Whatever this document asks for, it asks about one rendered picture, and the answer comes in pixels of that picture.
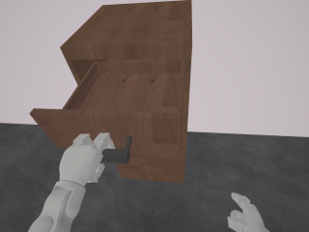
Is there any robot left forearm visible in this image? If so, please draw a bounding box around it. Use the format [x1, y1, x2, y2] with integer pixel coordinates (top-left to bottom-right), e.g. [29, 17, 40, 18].
[28, 180, 86, 232]

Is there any cabinet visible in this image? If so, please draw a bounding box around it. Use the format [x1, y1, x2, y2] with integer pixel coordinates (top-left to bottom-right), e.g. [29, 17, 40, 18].
[60, 0, 192, 184]

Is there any drawer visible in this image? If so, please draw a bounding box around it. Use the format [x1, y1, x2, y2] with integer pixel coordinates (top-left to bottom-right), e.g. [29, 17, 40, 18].
[29, 60, 184, 157]

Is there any handle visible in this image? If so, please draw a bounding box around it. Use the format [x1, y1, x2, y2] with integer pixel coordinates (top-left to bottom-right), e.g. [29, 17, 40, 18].
[101, 136, 133, 164]

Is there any left robot hand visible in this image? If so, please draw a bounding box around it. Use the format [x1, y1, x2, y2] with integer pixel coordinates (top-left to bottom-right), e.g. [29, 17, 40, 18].
[59, 132, 115, 187]

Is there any right robot hand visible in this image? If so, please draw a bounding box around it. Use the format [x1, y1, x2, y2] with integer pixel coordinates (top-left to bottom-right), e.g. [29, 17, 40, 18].
[227, 192, 265, 232]

